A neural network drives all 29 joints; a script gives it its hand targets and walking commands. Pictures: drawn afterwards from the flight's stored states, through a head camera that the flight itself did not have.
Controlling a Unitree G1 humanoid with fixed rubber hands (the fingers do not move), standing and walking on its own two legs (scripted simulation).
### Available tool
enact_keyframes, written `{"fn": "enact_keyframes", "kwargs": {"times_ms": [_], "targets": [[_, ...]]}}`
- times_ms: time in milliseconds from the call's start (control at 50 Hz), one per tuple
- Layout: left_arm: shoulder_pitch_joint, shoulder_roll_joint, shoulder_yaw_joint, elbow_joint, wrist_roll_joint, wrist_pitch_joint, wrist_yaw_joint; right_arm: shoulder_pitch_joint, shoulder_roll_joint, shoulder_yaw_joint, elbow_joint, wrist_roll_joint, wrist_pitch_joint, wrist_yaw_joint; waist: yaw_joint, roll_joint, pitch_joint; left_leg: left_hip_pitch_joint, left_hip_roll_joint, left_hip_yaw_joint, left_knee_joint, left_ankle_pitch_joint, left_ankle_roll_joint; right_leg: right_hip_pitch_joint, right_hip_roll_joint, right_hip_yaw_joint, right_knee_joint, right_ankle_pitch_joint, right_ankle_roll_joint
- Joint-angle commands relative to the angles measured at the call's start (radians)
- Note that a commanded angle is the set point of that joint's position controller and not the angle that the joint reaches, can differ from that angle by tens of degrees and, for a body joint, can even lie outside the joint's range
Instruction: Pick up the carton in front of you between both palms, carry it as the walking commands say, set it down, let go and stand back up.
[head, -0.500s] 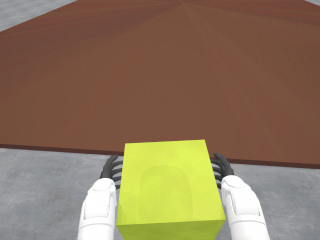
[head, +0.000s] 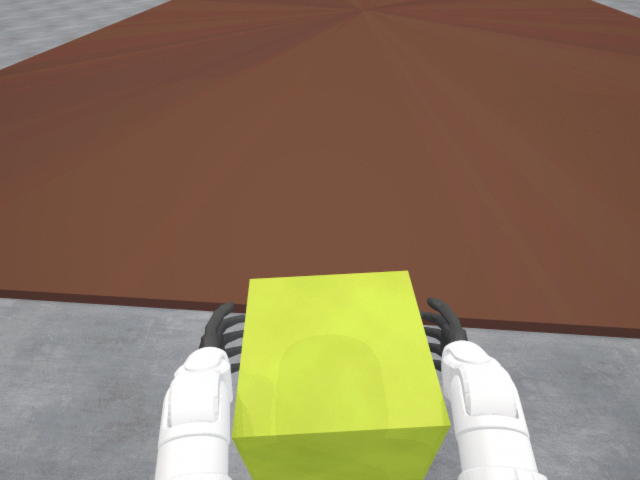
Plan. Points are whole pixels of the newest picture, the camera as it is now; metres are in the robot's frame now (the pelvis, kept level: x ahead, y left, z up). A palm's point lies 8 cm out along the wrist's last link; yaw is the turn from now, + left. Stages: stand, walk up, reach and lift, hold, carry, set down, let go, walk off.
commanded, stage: hold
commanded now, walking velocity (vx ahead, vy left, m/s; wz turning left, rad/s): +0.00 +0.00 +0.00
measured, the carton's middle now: (334, 390) +0.28 +0.00 -0.02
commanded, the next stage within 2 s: carry in 0.76 s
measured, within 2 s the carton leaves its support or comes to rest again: neither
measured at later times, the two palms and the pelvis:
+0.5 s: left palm (214, 358) +0.29 +0.15 +0.05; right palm (452, 352) +0.29 -0.15 +0.05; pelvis +0.01 +0.00 +0.00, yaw +0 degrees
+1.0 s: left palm (208, 328) +0.32 +0.16 +0.07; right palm (441, 320) +0.32 -0.14 +0.07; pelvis +0.04 +0.01 -0.01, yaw +1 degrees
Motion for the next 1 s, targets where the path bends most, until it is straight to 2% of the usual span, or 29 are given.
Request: {"fn": "enact_keyframes", "kwargs": {"times_ms": [0, 380, 720, 740, 760, 780, 800, 840, 860, 940, 960, 980], "targets": [[-0.474, -0.897, -0.553, 0.002, -0.244, -0.012, -0.223, -0.498, 0.888, 0.544, -0.015, 0.238, -0.026, 0.212, 0.0, -0.001, -0.197, 0.019, -0.05, 0.064, -0.066, 0.089, -0.009, 0.03, 0.052, -0.065, -0.063, 0.085, 0.005], [-0.407, -0.881, -0.566, -0.048, -0.254, -0.005, -0.216, -0.43, 0.878, 0.559, -0.065, 0.249, -0.019, 0.205, 0.0, -0.003, -0.211, 0.041, -0.055, 0.059, -0.068, 0.183, -0.013, 0.057, 0.055, -0.057, -0.066, 0.179, 0.009], [-0.42, -0.883, -0.565, -0.043, -0.253, -0.004, -0.218, -0.444, 0.876, 0.555, -0.059, 0.246, -0.02, 0.206, 0.001, -0.001, -0.202, 0.031, -0.054, 0.06, -0.067, 0.149, -0.013, 0.043, 0.055, -0.058, -0.064, 0.14, 0.006], [-0.447, -0.886, -0.593, -0.071, -0.266, -0.002, -0.217, -0.48, 0.882, 0.582, -0.088, 0.265, -0.019, 0.207, 0.004, -0.004, -0.196, -0.096, 0.116, 0.025, 0.002, -0.033, 0.018, -0.091, -0.116, -0.033, 0.007, -0.051, -0.008], [-0.428, -0.873, -0.579, -0.056, -0.268, 0.002, -0.215, -0.459, 0.871, 0.572, -0.073, 0.261, -0.014, 0.204, 0.006, -0.013, -0.214, -0.137, 0.11, -0.011, -0.027, -0.274, 0.026, -0.124, -0.105, -0.003, -0.021, -0.287, -0.023], [-0.434, -0.876, -0.601, -0.085, -0.277, 0.003, -0.212, -0.459, 0.869, 0.592, -0.104, 0.271, -0.014, 0.201, 0.004, -0.009, -0.192, -0.196, 0.098, -0.015, -0.034, -0.454, 0.028, -0.177, -0.097, 0.007, -0.032, -0.47, -0.029], [-0.447, -0.887, -0.625, -0.111, -0.288, 0.006, -0.208, -0.466, 0.875, 0.613, -0.129, 0.284, -0.011, 0.198, 0.002, -0.006, -0.175, -0.233, 0.098, -0.008, -0.019, -0.514, 0.027, -0.207, -0.099, 0.011, -0.028, -0.526, -0.035], [-0.432, -0.896, -0.675, -0.185, -0.318, 0.018, -0.197, -0.464, 0.891, 0.674, -0.2, 0.312, 0.002, 0.188, 0.007, -0.005, -0.229, -0.242, 0.101, 0.034, 0.033, -0.368, 0.023, -0.184, -0.118, -0.01, 0.002, -0.39, -0.045], [-0.42, -0.891, -0.698, -0.207, -0.328, 0.031, -0.188, -0.452, 0.881, 0.691, -0.231, 0.323, 0.015, 0.18, 0.008, -0.022, -0.272, -0.238, 0.094, 0.063, 0.066, -0.317, 0.021, -0.17, -0.13, -0.007, 0.001, -0.365, -0.053], [-0.381, -0.874, -0.781, -0.36, -0.378, 0.106, -0.148, -0.432, 0.865, 0.783, -0.387, 0.383, 0.092, 0.148, 0.007, -0.129, -0.263, -0.314, 0.054, 0.173, 0.172, -0.302, 0.005, -0.177, -0.226, 0.103, -0.081, -0.498, -0.105], [-0.376, -0.863, -0.795, -0.398, -0.388, 0.128, -0.136, -0.424, 0.862, 0.797, -0.416, 0.393, 0.113, 0.139, 0.005, -0.143, -0.243, -0.299, 0.046, 0.2, 0.143, -0.269, 0.007, -0.198, -0.234, 0.098, -0.077, -0.482, -0.11], [-0.359, -0.851, -0.805, -0.432, -0.393, 0.151, -0.122, -0.412, 0.857, 0.808, -0.445, 0.402, 0.134, 0.128, 0.003, -0.121, -0.235, -0.234, 0.058, 0.197, 0.09, -0.241, 0.013, -0.244, -0.217, 0.051, -0.029, -0.423, -0.1]]}}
